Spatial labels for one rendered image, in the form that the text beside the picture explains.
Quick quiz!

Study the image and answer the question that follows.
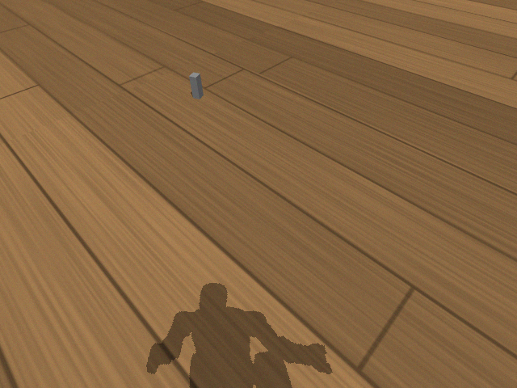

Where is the carton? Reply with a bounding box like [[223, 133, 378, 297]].
[[189, 72, 204, 99]]

